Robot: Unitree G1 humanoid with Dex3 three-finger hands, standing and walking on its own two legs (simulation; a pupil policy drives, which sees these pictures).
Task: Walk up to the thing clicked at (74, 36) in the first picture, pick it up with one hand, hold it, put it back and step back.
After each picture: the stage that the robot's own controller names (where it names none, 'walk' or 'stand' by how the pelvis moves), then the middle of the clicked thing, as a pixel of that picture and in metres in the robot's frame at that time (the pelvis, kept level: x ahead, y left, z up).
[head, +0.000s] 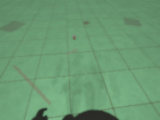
stand; (74, 37) +1.87 +0.39 -0.72
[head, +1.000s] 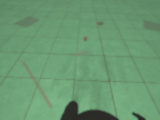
walk; (85, 38) +1.76 +0.22 -0.71
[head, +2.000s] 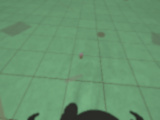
walk; (81, 56) +1.16 +0.18 -0.70
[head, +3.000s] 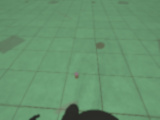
walk; (76, 75) +0.76 +0.21 -0.72
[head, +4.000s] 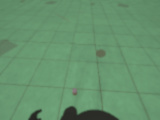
walk; (74, 92) +0.48 +0.17 -0.71
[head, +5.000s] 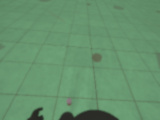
stand; (69, 102) +0.34 +0.16 -0.71
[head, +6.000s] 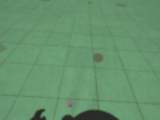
stand; (69, 103) +0.31 +0.17 -0.72
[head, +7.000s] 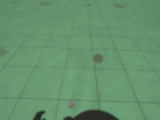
stand; (70, 104) +0.32 +0.18 -0.73
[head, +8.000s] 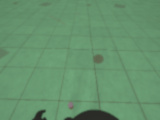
stand; (70, 105) +0.30 +0.18 -0.73
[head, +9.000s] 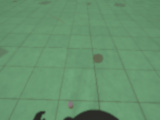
stand; (70, 105) +0.30 +0.18 -0.73
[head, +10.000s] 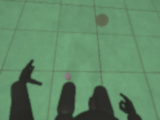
go down; (68, 76) +0.36 +0.17 -0.48
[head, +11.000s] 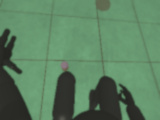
go down; (64, 66) +0.40 +0.20 -0.32
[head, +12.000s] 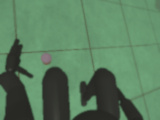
close in; (46, 59) +0.39 +0.23 -0.24
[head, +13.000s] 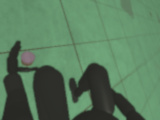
close; (27, 59) +0.39 +0.25 -0.22
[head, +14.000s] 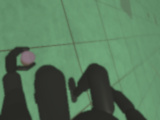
lift; (27, 59) +0.38 +0.25 -0.22
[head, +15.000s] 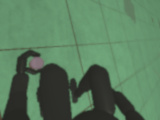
lift; (35, 63) +0.34 +0.23 -0.21
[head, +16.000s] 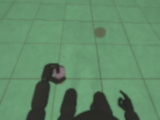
lift; (59, 76) +0.30 +0.19 -0.01
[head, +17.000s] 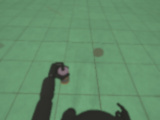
hold; (64, 75) +0.33 +0.17 +0.00
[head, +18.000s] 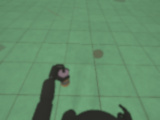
hold; (64, 78) +0.31 +0.17 -0.01
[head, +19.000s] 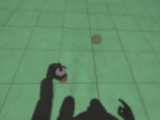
crouch; (62, 75) +0.33 +0.17 -0.07
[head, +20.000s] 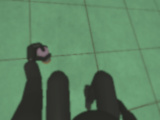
lower; (44, 55) +0.42 +0.25 -0.14
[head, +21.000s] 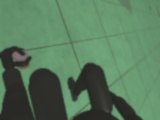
lower; (22, 60) +0.39 +0.26 -0.22
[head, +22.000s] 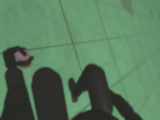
lower; (24, 59) +0.38 +0.26 -0.23
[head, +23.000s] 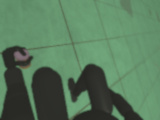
lower; (23, 59) +0.38 +0.26 -0.23
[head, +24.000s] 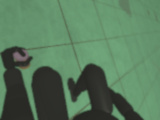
lower; (22, 60) +0.38 +0.27 -0.22
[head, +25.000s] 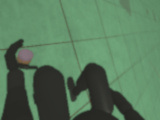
open; (24, 59) +0.37 +0.25 -0.22
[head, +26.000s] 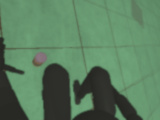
stand; (39, 60) +0.36 +0.24 -0.23
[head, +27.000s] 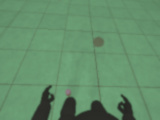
stand; (68, 92) +0.32 +0.17 -0.60
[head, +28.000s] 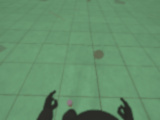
stand; (69, 103) +0.31 +0.17 -0.67
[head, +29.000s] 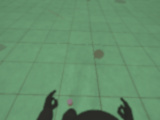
stand; (70, 102) +0.31 +0.17 -0.67
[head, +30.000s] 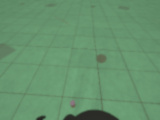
stand; (72, 104) +0.34 +0.16 -0.72
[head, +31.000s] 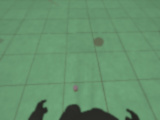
walk; (75, 88) +0.40 +0.12 -0.70
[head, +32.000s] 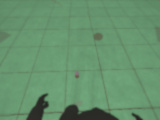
walk; (77, 74) +0.62 +0.15 -0.70
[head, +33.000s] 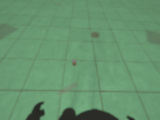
stand; (74, 62) +0.93 +0.21 -0.70
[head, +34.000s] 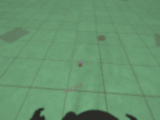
stand; (80, 63) +0.98 +0.16 -0.71
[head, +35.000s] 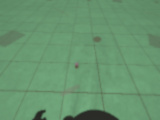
stand; (76, 65) +0.97 +0.19 -0.73
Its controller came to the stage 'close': yes
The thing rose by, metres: 0.70
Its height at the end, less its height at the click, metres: +0.00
